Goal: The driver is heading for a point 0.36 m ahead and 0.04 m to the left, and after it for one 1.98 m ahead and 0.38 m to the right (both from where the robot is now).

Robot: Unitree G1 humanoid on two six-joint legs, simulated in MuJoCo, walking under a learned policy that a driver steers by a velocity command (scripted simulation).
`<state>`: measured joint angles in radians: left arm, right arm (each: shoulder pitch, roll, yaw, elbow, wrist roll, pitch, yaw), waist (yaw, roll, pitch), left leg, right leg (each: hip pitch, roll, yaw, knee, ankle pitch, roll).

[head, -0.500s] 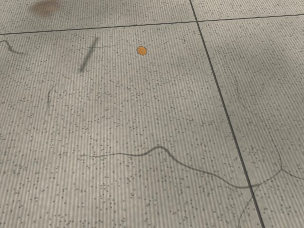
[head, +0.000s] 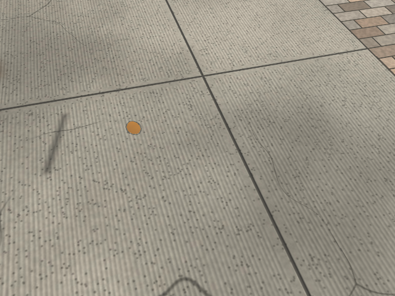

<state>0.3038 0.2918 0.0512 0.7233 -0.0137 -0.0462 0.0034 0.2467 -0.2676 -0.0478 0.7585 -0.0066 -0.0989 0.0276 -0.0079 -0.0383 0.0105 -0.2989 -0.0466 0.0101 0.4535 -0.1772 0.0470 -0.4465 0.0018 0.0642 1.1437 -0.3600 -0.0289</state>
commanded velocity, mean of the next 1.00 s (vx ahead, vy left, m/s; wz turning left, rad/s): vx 0.50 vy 0.00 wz -0.04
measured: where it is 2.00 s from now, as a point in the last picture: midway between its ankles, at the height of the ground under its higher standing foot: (224, 160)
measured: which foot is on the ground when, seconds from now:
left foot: down 0.00-0.36, up 0.38-0.88, down 0.90-1.00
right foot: up 0.00-0.34, down 0.36-0.92, up 0.94-1.00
